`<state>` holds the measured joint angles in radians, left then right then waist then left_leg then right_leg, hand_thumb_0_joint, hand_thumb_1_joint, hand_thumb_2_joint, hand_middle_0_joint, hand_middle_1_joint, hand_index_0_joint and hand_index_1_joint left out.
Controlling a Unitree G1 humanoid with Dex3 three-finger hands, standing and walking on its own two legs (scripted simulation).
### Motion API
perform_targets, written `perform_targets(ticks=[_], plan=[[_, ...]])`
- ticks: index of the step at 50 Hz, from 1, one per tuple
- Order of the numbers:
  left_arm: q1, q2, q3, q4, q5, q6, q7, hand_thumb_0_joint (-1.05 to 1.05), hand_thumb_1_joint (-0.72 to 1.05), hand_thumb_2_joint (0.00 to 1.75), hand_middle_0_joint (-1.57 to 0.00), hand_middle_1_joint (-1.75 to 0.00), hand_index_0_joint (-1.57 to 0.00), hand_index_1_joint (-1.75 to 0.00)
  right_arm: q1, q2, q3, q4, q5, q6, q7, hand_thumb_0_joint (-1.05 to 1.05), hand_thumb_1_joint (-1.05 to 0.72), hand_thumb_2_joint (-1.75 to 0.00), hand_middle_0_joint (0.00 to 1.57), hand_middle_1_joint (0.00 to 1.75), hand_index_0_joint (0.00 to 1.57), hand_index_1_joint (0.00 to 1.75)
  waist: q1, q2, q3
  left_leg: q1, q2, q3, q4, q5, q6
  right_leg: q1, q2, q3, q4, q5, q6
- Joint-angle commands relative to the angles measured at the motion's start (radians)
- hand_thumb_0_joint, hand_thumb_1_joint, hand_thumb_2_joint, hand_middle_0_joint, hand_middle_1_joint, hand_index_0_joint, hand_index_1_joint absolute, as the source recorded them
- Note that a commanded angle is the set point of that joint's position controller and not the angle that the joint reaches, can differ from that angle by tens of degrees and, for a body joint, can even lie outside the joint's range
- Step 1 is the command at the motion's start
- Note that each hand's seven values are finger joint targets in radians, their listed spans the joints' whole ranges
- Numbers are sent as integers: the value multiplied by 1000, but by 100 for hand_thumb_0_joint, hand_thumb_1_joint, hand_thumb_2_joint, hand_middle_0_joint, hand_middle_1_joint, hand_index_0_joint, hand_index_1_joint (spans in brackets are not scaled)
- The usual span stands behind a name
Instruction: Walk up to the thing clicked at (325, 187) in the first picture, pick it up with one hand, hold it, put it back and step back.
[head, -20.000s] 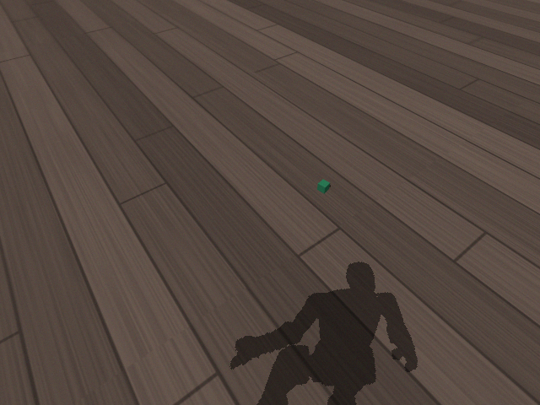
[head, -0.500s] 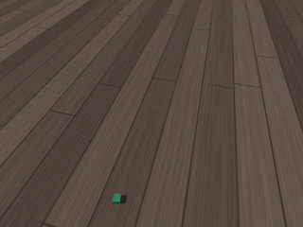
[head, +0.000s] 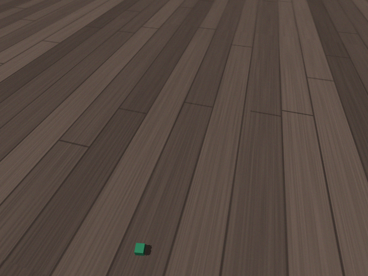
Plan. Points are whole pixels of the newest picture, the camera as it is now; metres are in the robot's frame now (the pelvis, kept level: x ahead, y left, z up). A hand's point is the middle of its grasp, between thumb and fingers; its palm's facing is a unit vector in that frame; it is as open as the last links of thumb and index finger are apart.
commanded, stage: stand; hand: left
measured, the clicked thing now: (140, 249) +0.42 +0.23 -0.76
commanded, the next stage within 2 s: walk up in 1.84 s
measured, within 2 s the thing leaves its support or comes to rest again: neither
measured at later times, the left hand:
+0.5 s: hand out of the picture +0.05 +0.25 -0.16, palm faces -0.02 -0.94 -0.35, open 7.4 cm
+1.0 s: hand out of the picture +0.07 +0.24 -0.15, palm faces -0.01 -0.94 -0.35, open 7.3 cm
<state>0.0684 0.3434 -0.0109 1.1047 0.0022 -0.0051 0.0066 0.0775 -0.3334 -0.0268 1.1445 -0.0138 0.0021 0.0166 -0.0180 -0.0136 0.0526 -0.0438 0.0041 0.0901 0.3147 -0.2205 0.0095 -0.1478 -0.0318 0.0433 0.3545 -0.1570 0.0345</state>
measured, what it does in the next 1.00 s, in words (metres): stands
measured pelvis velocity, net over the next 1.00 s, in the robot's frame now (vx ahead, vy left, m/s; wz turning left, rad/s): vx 0.00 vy -0.01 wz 0.02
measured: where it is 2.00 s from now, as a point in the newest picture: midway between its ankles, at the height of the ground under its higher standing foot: outside the picture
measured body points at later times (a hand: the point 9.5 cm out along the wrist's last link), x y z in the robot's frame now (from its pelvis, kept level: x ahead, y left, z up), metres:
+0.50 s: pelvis -0.01 -0.01 +0.00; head +0.00 -0.01 +0.45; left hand +0.06 +0.29 -0.13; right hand +0.07 -0.31 -0.13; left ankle -0.03 +0.11 -0.75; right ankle +0.03 -0.14 -0.75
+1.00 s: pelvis +0.00 -0.01 +0.00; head +0.00 -0.01 +0.45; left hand +0.07 +0.29 -0.13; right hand +0.07 -0.31 -0.13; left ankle -0.03 +0.11 -0.75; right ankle +0.03 -0.14 -0.75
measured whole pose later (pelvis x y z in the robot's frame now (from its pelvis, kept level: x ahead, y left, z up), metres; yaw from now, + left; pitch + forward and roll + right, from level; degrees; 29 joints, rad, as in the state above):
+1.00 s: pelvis +0.00 -0.01 +0.00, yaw +1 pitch -3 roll +0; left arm 0.11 0.35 -0.02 1.12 0.01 -0.01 0.00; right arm 0.11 -0.34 -0.01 1.15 -0.01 -0.01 0.02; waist -0.01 0.00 0.05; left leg -0.05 0.02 0.06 0.29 -0.20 0.00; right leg -0.14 -0.02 0.01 0.32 -0.14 0.02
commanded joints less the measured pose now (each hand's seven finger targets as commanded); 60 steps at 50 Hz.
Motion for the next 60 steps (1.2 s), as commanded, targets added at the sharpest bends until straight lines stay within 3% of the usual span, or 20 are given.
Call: perform_targets(ticks=[1, 7, 9, 12, 23, 25, 28, 33, 45, 60], plan=[[-32, 216, 45, -47, 6, -25, 9, 0, 90, 90, -20, -30, -20, -30, -53, -220, -38, -59, 6, -26, -19, 0, -90, -90, 20, 30, 20, 30, 9, 20, -84, -7, 136, -110, -72, 194, 2, 44, -91, 69, -51, 218, -45], [-31, 212, 43, -43, 9, -27, 7, 0, 90, 90, -20, -30, -20, -30, -57, -213, -38, -58, 2, -25, -16, 0, -90, -90, 20, 30, 20, 30, 11, 6, -36, -32, 131, -122, -97, 53, 2, 5, -84, 70, -91, 76, -39], [-28, 218, 44, -44, 9, -30, 6, 0, 90, 90, -20, -30, -20, -30, -50, -213, -38, -58, 3, -25, -14, 0, -90, -90, 20, 30, 20, 30, 8, 9, -49, -30, 130, -124, -92, 54, 3, 13, -88, 75, -99, 78, -40], [-28, 213, 44, -46, 7, -33, 6, 0, 90, 90, -20, -30, -20, -30, -46, -216, -37, -58, 3, -29, -15, 0, -90, -90, 20, 30, 20, 30, 6, 21, -74, -15, 135, -123, -83, 110, 3, 32, -98, 77, -87, 162, -45], [0, 221, 37, -38, 9, -31, 8, 0, 90, 90, -20, -30, -20, -30, -33, -215, -34, -48, 3, -22, -13, 0, -90, -90, 20, 30, 20, 30, 7, -10, -51, -16, 129, -127, -72, 51, 5, -8, -92, 77, -110, 61, -42], [-9, 228, 40, -41, 9, -32, 9, 0, 90, 90, -20, -30, -20, -30, -25, -219, -35, -50, 2, -21, -14, 0, -90, -90, 20, 30, 20, 30, 1, 1, -66, -14, 132, -127, -72, 72, 9, 8, -98, 81, -101, 102, -47], [-6, 225, 39, -39, 6, -29, 7, 0, 90, 90, -20, -30, -20, -30, -19, -216, -29, -47, 2, -22, -15, 0, -90, -90, 20, 30, 20, 30, 7, 5, -44, -45, 129, -130, -83, 36, 5, 4, -91, 78, -104, 64, -45], [11, 218, 36, -36, 6, -30, 5, 0, 90, 90, -20, -30, -20, -30, -22, -223, -28, -50, 5, -28, -16, 0, -90, -90, 20, 30, 20, 30, 13, 17, -74, -20, 138, -133, -74, 135, 7, 34, -97, 69, -77, 170, -51], [0, 223, 36, -36, 5, -27, 6, 0, 90, 90, -20, -30, -20, -30, -16, -218, -22, -48, 5, -27, -17, 0, -90, -90, 20, 30, 20, 30, 15, -8, -44, -34, 135, -134, -84, 102, 1, 19, -93, 64, -88, 120, -48], [-7, 224, 38, -36, 5, -27, 5, 0, 90, 90, -20, -30, -20, -30, -11, -225, -20, -56, 3, -28, -21, 0, -90, -90, 20, 30, 20, 30, 10, 3, -67, -22, 138, -132, -76, 126, 2, 32, -99, 64, -81, 160, -50]])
